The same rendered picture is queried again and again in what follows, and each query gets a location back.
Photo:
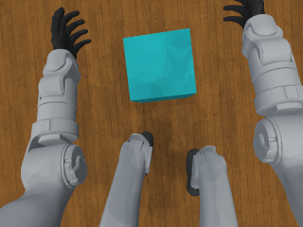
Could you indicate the carton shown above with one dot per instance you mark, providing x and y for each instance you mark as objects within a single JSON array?
[{"x": 160, "y": 66}]

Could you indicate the right robot upper arm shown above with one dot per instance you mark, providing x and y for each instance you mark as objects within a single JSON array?
[{"x": 278, "y": 141}]

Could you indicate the robot right thigh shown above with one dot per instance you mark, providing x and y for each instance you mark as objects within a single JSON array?
[{"x": 217, "y": 207}]

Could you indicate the right robot forearm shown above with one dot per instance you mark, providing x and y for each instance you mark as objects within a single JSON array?
[{"x": 272, "y": 68}]

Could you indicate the left robot upper arm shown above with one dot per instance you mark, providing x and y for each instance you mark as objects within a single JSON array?
[{"x": 50, "y": 175}]

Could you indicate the robot right hand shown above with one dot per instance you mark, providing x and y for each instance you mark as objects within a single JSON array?
[{"x": 249, "y": 9}]

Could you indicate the left robot forearm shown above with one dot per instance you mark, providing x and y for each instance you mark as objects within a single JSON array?
[{"x": 57, "y": 103}]

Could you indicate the robot left hand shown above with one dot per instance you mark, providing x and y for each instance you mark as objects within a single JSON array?
[{"x": 61, "y": 38}]

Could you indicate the robot thigh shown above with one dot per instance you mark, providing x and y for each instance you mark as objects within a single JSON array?
[
  {"x": 123, "y": 203},
  {"x": 217, "y": 207}
]

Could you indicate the robot left thigh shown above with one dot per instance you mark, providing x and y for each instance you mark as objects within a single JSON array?
[{"x": 123, "y": 203}]

